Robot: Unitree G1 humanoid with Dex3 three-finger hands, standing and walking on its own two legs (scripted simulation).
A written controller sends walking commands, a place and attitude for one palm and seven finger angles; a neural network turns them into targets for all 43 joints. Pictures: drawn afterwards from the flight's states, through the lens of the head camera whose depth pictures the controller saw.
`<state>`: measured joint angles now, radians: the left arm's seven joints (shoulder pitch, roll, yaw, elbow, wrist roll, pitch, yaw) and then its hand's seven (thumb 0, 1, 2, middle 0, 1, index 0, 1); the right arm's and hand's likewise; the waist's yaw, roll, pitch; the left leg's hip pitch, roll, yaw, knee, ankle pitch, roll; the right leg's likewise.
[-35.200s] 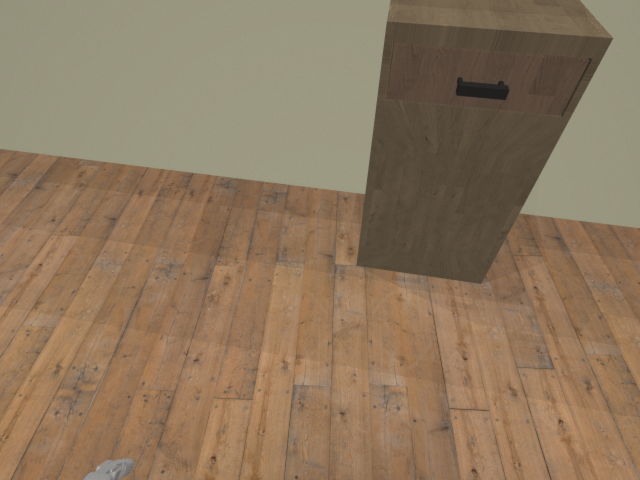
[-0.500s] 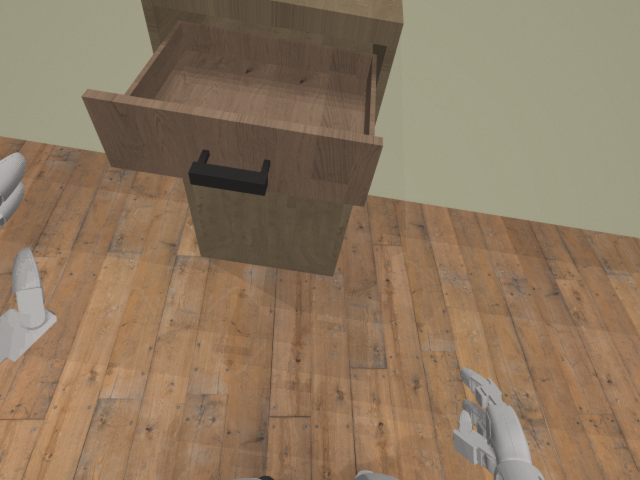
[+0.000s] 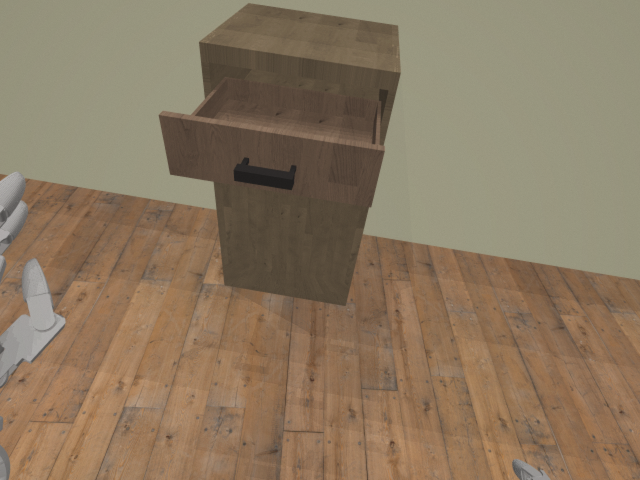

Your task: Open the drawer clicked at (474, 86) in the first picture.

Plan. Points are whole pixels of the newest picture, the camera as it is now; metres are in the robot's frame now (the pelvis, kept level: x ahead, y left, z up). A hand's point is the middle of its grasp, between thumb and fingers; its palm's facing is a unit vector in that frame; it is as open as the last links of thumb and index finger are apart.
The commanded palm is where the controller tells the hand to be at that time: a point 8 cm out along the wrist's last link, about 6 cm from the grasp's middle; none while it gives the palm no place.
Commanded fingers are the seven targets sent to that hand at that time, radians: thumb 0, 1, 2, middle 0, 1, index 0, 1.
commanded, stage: stop stepping back and stand still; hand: left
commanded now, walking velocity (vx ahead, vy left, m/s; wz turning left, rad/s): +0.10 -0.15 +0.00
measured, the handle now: (266, 171) +0.68 +0.14 +0.04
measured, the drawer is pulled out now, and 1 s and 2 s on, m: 0.30 0.30 0.30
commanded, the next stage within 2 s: let the arm hang, fingers relaxed in 0.36 s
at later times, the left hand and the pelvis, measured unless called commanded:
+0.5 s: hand (58, 332) +0.19 +0.25 +0.18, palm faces +0.39 -0.82 -0.42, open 7.4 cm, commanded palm none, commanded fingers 0.00 0.90 0.90 -0.20 -0.30 -0.20 -0.30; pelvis -0.01 +0.01 -0.01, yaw +1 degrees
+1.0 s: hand out of the picture -0.03 +0.21 -0.16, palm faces +0.06 -0.96 -0.28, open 7.2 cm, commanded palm none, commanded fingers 0.00 0.90 0.90 -0.20 -0.30 -0.20 -0.30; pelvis -0.02 +0.00 +0.01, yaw +3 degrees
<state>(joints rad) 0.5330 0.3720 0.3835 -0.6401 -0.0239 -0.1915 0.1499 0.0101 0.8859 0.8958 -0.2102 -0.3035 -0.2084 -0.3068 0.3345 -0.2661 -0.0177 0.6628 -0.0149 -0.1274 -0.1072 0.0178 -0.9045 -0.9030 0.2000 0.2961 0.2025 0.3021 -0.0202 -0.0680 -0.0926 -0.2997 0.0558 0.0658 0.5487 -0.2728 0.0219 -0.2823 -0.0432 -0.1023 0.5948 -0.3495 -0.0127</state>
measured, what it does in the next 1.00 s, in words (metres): steps on the spot: right foot, then right foot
